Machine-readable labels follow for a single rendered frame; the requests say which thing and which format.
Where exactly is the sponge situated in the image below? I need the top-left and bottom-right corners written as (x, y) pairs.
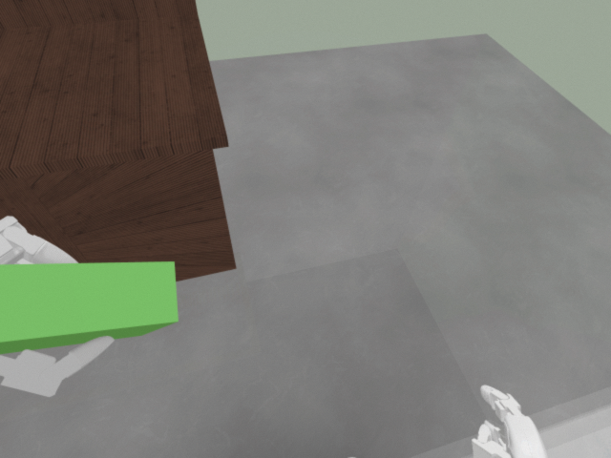
top-left (0, 261), bottom-right (179, 354)

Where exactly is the robot right hand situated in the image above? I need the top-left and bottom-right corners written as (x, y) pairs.
top-left (472, 385), bottom-right (548, 458)

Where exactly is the robot left hand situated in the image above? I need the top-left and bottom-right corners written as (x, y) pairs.
top-left (0, 216), bottom-right (115, 397)

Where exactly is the table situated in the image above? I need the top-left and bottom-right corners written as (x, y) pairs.
top-left (0, 0), bottom-right (237, 281)

